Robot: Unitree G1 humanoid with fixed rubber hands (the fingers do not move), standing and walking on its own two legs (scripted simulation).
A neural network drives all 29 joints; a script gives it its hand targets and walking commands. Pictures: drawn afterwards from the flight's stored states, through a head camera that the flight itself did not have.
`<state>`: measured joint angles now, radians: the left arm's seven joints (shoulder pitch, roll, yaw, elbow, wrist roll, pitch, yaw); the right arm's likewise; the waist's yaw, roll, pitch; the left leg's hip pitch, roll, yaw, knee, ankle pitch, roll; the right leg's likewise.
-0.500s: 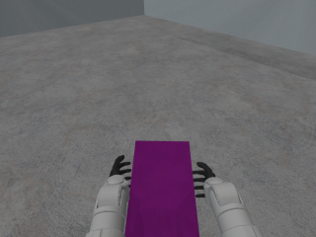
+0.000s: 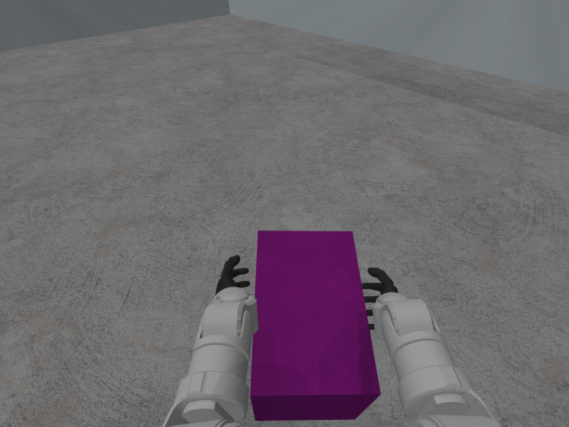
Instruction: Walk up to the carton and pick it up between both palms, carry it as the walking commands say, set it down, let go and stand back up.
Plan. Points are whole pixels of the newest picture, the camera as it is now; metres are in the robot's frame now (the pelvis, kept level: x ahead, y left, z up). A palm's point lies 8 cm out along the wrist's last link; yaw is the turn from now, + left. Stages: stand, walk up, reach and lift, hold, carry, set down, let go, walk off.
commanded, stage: reach and lift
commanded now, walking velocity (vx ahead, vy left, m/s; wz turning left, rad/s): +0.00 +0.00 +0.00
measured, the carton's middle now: (305, 323) +0.34 -0.01 -0.04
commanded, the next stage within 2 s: hold in 0.40 s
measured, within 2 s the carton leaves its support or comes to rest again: neither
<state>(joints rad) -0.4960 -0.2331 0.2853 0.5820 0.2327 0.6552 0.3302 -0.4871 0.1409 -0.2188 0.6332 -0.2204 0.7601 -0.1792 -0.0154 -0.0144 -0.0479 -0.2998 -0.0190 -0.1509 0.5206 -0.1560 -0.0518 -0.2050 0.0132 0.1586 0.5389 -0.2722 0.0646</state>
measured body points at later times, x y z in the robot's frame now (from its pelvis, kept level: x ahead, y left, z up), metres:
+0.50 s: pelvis -0.01 +0.00 +0.00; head -0.08 +0.01 +0.44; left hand +0.32 +0.11 +0.05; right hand +0.30 -0.14 +0.03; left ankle +0.08 +0.14 -0.73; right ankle +0.02 -0.16 -0.73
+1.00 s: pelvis +0.00 -0.01 +0.00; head -0.08 +0.00 +0.44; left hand +0.32 +0.11 +0.05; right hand +0.29 -0.14 +0.03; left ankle +0.08 +0.14 -0.73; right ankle +0.02 -0.16 -0.73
